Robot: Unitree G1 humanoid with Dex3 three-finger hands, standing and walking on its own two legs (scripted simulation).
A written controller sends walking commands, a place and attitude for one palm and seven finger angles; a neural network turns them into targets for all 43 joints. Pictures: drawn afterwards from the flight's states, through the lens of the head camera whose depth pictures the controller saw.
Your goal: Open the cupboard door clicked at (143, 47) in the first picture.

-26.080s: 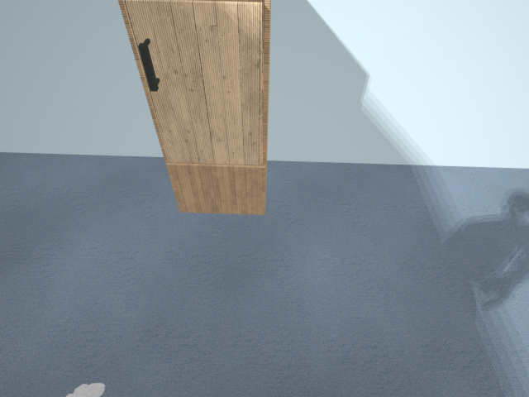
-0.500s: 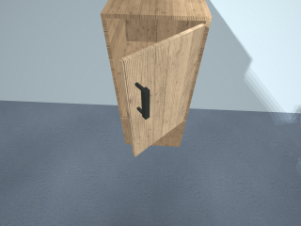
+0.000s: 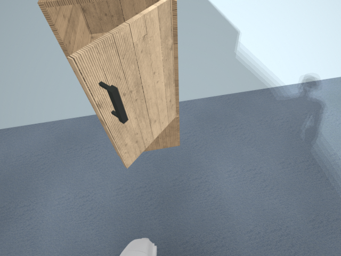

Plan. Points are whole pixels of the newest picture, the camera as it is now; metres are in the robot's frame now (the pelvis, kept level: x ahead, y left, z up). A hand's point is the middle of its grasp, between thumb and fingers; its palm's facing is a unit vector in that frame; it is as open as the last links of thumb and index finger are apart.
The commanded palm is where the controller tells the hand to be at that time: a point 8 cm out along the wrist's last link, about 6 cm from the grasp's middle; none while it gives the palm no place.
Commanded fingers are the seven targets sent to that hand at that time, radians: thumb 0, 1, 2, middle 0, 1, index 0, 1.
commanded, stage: walk to a spot facing it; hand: left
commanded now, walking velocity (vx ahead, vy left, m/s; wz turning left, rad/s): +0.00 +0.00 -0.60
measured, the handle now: (113, 103) +0.51 +0.22 +0.02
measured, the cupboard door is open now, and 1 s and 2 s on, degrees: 43 43 43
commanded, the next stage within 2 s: none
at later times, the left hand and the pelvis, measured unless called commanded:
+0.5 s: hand (95, 253) +0.14 +0.23 -0.17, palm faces -0.21 -0.95 -0.24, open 7.4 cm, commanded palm none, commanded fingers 0.00 0.90 0.90 -0.20 -0.30 -0.20 -0.30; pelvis +0.02 +0.03 +0.00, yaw -17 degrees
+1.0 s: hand (141, 217) +0.23 +0.12 -0.17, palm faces -0.59 -0.78 -0.20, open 7.4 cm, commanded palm none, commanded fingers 0.00 0.90 0.90 -0.20 -0.30 -0.20 -0.30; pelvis +0.03 +0.02 +0.00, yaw -36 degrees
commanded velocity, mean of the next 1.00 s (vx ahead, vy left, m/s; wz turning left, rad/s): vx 0.00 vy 0.00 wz -0.60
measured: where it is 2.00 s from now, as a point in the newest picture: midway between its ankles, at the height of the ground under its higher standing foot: outside the picture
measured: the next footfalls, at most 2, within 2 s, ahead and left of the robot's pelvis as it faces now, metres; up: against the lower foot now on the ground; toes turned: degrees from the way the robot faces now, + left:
left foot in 0.38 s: +0.07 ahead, +0.16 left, +0.00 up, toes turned -15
right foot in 0.68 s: +0.01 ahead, -0.13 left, +0.00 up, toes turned -26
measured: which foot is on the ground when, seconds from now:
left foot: up 0.00-0.36, down 0.38-0.66, up 0.68-0.92, down 0.94-1.00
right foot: down 0.00-0.36, up 0.38-0.66, down 0.68-0.94, up 0.96-1.00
